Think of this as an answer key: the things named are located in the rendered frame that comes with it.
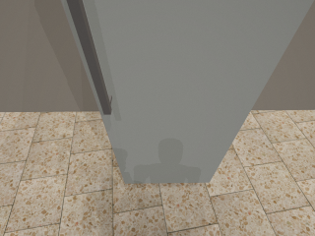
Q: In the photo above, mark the fridge door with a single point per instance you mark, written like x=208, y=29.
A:
x=183, y=76

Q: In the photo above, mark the handle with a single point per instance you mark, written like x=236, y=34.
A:
x=80, y=19

